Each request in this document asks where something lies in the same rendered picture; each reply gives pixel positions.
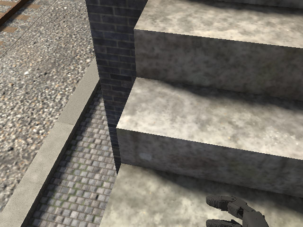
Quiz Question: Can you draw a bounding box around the right robot hand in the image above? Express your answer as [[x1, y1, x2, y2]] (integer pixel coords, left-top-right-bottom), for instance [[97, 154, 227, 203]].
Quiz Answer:
[[205, 195, 269, 227]]

